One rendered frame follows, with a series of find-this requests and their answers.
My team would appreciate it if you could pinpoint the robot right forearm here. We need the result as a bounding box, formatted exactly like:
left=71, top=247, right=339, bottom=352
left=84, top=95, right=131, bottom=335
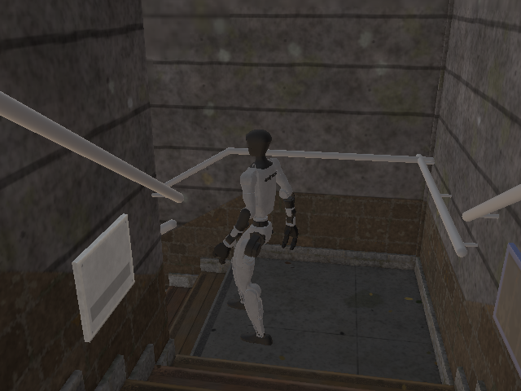
left=283, top=192, right=296, bottom=226

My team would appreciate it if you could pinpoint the right robot shin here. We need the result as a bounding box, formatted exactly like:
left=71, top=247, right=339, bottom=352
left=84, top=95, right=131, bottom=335
left=231, top=258, right=243, bottom=304

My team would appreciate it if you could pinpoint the robot right hand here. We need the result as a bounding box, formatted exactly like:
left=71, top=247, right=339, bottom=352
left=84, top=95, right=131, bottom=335
left=282, top=225, right=299, bottom=250

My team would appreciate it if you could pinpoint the left robot shin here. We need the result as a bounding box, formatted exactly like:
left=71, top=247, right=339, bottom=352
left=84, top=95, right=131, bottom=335
left=241, top=289, right=265, bottom=338

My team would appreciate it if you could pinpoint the right robot upper arm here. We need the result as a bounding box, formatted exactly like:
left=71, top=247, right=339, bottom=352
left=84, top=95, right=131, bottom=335
left=268, top=158, right=293, bottom=199

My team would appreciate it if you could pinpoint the robot left forearm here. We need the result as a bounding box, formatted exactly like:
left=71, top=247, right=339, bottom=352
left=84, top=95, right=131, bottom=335
left=223, top=209, right=251, bottom=248

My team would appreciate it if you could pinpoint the robot left hand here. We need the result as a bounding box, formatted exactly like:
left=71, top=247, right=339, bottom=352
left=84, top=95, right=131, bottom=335
left=212, top=242, right=233, bottom=264

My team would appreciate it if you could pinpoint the robot shin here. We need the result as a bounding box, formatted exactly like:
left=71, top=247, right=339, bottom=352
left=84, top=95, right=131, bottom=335
left=231, top=258, right=243, bottom=304
left=241, top=289, right=265, bottom=338

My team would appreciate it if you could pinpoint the left robot upper arm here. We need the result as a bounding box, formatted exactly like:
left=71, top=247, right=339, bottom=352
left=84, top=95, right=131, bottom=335
left=240, top=169, right=257, bottom=219

